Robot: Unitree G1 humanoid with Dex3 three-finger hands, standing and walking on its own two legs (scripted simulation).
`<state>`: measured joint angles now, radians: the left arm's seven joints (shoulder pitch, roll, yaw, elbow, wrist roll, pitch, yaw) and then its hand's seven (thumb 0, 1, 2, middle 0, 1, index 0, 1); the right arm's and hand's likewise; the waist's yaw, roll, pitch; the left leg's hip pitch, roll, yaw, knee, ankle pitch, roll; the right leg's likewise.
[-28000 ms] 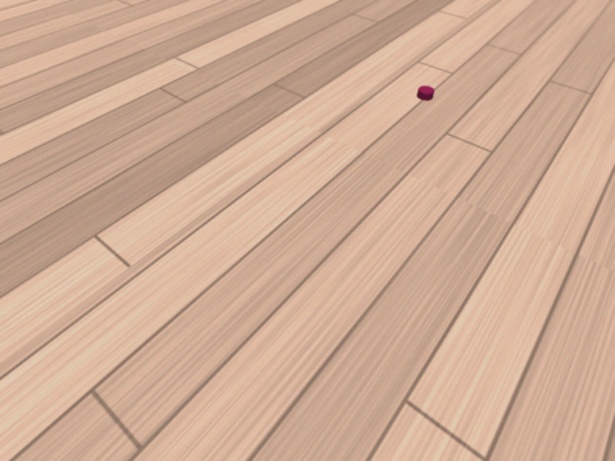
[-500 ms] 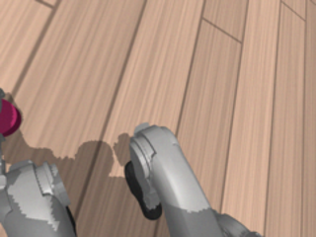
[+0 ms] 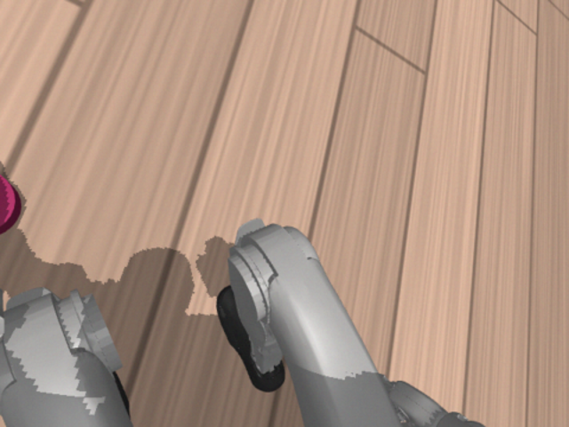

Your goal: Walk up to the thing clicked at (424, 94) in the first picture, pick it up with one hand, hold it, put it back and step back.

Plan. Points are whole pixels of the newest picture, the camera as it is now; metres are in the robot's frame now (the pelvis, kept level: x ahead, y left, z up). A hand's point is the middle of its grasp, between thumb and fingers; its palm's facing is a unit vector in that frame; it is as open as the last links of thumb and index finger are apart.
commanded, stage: open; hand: left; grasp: from above
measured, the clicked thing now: out of the picture +0.45 +0.25 -0.29
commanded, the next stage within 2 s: withdraw in 0.58 s
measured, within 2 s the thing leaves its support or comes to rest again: neither
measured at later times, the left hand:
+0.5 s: hand out of the picture +0.43 +0.26 -0.25, palm faces -0.44 -0.12 -0.89, open 14.5 cm
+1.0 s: hand out of the picture +0.45 +0.27 -0.21, palm faces -0.30 -0.12 -0.95, open 14.2 cm
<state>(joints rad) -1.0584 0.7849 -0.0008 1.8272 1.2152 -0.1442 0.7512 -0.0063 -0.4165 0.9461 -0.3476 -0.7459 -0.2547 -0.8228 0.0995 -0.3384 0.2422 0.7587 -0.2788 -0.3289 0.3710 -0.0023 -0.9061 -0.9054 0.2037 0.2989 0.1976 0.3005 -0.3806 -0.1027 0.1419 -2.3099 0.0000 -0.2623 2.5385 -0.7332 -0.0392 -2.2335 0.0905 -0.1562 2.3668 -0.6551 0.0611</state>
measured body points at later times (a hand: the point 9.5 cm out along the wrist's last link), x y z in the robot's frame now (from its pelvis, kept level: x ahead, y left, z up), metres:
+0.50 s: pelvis +0.00 +0.00 +0.00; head +0.27 +0.11 +0.35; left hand +0.45 +0.26 -0.20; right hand +0.04 -0.25 -0.06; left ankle +0.06 +0.13 -0.27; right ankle +0.12 -0.12 -0.27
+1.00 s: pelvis +0.00 +0.00 +0.01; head +0.25 +0.11 +0.37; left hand +0.46 +0.27 -0.15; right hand +0.04 -0.25 -0.06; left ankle +0.06 +0.13 -0.27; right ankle +0.12 -0.12 -0.27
